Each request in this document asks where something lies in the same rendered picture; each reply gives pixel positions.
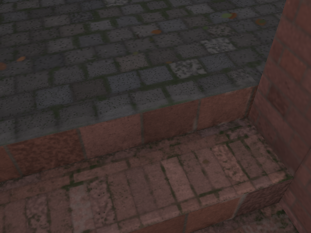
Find stairs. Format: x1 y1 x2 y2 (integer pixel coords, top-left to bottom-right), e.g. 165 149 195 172
0 85 299 233

